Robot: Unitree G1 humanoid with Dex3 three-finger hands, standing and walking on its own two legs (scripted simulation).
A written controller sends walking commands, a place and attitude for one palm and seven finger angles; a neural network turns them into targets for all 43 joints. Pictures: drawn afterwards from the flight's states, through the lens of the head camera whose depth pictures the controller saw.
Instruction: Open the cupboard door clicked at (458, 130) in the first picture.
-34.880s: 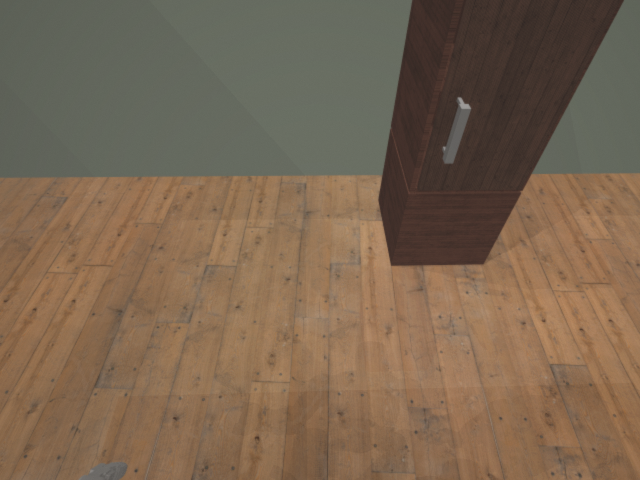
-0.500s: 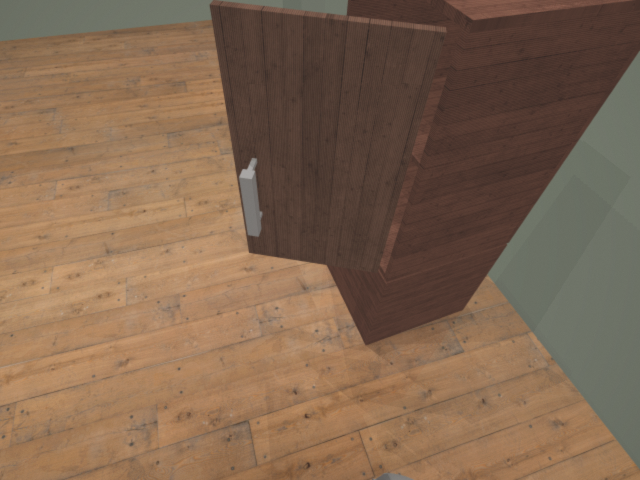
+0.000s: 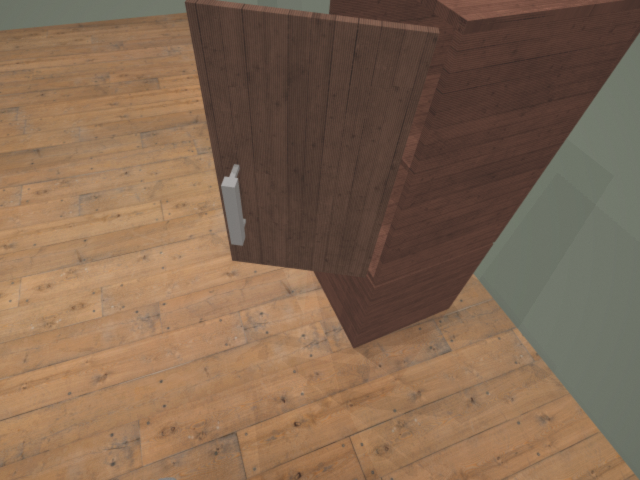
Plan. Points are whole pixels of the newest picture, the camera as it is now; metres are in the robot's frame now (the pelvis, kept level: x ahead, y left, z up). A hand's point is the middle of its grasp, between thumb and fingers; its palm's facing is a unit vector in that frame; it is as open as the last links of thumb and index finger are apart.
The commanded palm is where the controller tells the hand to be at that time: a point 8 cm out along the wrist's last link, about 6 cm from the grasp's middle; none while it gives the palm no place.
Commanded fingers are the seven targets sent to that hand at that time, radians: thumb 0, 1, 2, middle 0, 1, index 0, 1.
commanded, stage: come to a stop and stand still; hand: left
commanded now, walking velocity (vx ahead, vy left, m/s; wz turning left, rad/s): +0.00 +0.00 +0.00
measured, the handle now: (236, 206) +0.61 +0.19 -0.10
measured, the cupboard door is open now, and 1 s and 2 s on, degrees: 60 60 60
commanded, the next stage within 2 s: look again from close up in 0.32 s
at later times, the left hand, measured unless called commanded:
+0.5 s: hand out of the picture -0.01 +0.18 -0.17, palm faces -0.01 -0.98 -0.22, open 7.4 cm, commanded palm none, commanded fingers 0.00 0.90 0.90 -0.20 -0.30 -0.20 -0.30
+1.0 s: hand out of the picture +0.01 +0.17 -0.16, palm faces -0.03 -0.97 -0.23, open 7.4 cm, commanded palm none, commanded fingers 0.00 0.90 0.90 -0.20 -0.30 -0.20 -0.30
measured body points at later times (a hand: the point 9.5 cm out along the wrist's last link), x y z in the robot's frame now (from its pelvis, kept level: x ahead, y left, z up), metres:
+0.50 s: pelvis -0.02 +0.00 +0.00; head -0.01 -0.01 +0.45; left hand +0.00 +0.23 -0.15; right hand +0.02 -0.23 -0.15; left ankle -0.02 +0.10 -0.73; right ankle -0.03 -0.12 -0.73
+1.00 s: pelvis -0.02 -0.02 +0.01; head +0.00 -0.02 +0.46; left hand +0.01 +0.22 -0.14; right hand -0.01 -0.25 -0.15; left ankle -0.02 +0.10 -0.73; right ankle -0.03 -0.12 -0.73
